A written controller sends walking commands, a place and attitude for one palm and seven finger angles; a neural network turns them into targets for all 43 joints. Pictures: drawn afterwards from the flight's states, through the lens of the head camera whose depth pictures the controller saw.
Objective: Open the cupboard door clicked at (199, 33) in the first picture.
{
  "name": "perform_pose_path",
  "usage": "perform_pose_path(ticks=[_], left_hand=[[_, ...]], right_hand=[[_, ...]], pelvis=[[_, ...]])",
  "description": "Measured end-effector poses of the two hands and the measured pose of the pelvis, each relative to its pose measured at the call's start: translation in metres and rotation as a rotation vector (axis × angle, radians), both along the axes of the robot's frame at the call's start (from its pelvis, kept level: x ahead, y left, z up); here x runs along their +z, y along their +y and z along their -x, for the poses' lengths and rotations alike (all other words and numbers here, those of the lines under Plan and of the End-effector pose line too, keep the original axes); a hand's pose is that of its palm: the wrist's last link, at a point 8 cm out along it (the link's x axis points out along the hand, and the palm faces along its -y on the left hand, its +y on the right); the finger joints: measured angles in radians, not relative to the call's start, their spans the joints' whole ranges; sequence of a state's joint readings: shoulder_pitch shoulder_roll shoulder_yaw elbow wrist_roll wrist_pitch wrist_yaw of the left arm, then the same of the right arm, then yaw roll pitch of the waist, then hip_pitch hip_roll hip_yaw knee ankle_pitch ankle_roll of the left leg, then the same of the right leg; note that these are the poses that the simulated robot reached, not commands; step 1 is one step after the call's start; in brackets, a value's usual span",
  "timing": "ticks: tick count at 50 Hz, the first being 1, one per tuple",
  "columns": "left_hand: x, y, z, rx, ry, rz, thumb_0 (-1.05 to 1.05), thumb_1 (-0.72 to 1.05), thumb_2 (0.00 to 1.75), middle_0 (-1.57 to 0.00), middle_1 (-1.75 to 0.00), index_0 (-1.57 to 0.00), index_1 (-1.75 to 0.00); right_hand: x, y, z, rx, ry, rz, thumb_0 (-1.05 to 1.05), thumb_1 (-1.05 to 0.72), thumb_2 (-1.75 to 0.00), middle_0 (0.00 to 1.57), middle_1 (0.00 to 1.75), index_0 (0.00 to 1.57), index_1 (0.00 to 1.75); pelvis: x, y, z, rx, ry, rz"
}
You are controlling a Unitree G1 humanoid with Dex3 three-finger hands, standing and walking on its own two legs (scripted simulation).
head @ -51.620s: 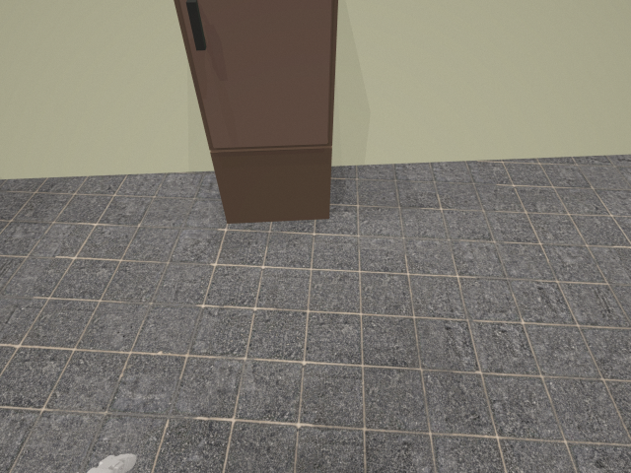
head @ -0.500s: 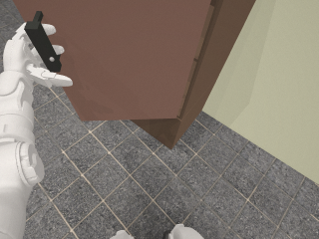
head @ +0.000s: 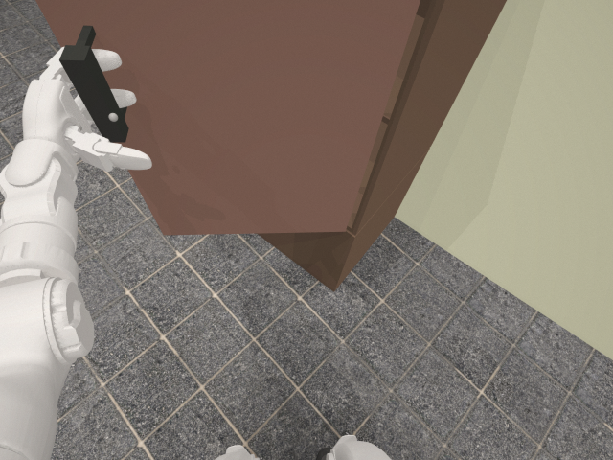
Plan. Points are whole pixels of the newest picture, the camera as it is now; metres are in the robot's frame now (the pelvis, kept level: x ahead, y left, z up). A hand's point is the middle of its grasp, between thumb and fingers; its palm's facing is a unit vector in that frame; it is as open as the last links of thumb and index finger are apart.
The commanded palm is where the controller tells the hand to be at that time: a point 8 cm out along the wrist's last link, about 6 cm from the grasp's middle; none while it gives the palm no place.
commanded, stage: close the thumb around the handle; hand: left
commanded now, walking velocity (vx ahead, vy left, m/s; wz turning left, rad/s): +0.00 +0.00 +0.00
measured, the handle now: (102, 86) +0.57 +0.22 +0.12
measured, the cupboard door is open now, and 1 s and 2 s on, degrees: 42 44 82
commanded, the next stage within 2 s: pull the door open along its arc in 0.72 s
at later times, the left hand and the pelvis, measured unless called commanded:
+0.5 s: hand (111, 121) +0.50 +0.20 +0.12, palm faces -0.01 -1.00 +0.00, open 8.0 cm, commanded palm +0.49 +0.24 +0.12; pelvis -0.01 +0.00 +0.00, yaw +0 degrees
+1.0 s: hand (110, 123) +0.50 +0.20 +0.12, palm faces -0.03 -1.00 +0.00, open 6.0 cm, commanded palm +0.46 +0.25 +0.12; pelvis -0.01 +0.00 +0.00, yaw -1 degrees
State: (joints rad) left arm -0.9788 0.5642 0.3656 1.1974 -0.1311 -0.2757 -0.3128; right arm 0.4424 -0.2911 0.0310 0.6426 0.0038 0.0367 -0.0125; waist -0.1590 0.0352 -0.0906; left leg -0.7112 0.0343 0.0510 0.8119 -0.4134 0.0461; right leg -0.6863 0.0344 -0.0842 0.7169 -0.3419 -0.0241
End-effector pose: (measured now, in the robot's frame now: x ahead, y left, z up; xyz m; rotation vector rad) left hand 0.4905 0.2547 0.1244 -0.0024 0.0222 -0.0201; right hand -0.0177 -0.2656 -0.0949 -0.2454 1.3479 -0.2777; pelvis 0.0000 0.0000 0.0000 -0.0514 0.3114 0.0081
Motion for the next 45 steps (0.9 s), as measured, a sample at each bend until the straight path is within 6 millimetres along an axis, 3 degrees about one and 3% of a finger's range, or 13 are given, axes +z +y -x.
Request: perform_pose_path(ticks=[6, 11, 31, 45], left_hand=[[0.000, 0.000, 0.003, 0.000, -0.001, 0.007, -0.01, -0.47, 0.31, -0.27, -1.20, -0.29, -1.21], [0.000, 0.000, 0.005, 0.003, -0.001, 0.000, -0.01, -0.33, 0.37, -0.28, -1.21, -0.29, -1.22], [0.000, 0.001, 0.008, 0.003, 0.000, -0.001, 0.01, 0.67, 0.80, -0.35, -1.32, -0.37, -1.33], [0.000, 0.001, 0.007, -0.001, 0.001, 0.001, 0.01, 0.68, 0.78, -0.34, -1.34, -0.36, -1.35]], right_hand=[[-0.001, 0.004, -0.003, -0.003, -0.009, -0.010, 0.01, -0.91, -0.90, 0.21, 0.30, 0.20, 0.30], [-0.002, 0.006, -0.005, -0.002, -0.020, -0.014, 0.00, -0.91, -0.90, 0.21, 0.30, 0.20, 0.30], [-0.001, 0.001, 0.004, 0.005, -0.012, 0.006, 0.00, -0.91, -0.90, 0.21, 0.30, 0.20, 0.30], [0.000, 0.002, 0.014, -0.009, -0.001, 0.009, 0.01, -0.91, -0.90, 0.21, 0.30, 0.20, 0.30]], pelvis=[[0.001, 0.000, -0.001, -0.002, -0.010, 0.000], [0.001, 0.001, 0.000, 0.000, -0.013, 0.000], [-0.001, 0.001, 0.008, 0.006, -0.012, 0.000], [-0.001, 0.000, 0.009, -0.001, -0.010, -0.001]])
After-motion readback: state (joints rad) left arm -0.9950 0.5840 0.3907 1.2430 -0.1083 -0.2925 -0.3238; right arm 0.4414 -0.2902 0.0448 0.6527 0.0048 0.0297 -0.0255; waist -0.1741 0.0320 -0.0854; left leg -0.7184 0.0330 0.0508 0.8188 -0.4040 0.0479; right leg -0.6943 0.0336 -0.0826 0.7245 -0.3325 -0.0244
